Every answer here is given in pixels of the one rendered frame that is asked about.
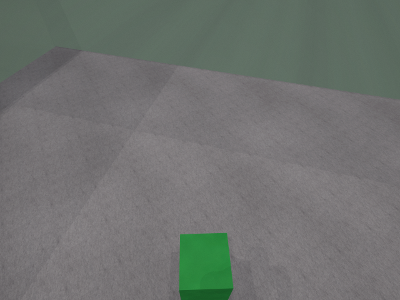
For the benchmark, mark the carton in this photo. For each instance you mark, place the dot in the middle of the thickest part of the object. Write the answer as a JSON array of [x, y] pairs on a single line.
[[205, 267]]

